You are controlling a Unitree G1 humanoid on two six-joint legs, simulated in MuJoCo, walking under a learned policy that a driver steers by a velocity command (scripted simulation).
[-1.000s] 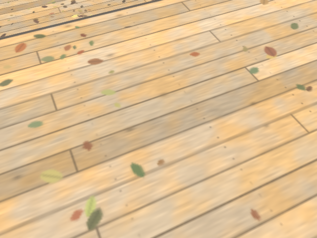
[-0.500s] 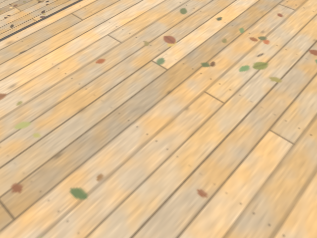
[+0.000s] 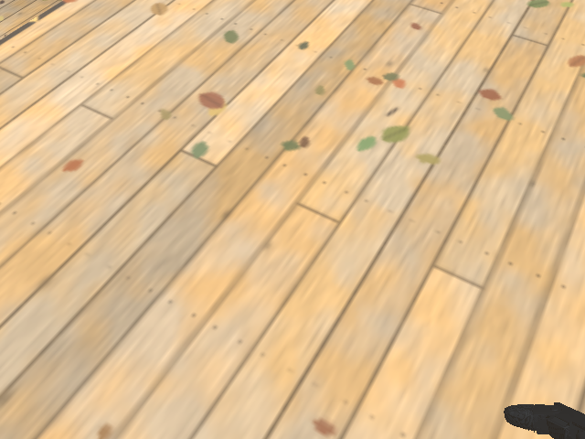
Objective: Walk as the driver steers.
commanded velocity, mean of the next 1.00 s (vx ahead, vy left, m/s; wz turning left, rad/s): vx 0.49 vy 0.00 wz -0.59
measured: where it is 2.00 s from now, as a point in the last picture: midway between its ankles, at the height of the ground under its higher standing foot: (500, 246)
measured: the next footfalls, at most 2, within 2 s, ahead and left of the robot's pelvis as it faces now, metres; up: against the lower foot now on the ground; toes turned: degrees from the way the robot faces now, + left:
right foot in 0.50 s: +0.41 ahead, -0.15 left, +0.00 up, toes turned -21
left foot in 1.04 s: +0.77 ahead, -0.15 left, +0.00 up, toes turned -35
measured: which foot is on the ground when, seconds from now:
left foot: down 0.00-0.52, up 0.54-1.00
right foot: up 0.00-0.48, down 0.50-1.00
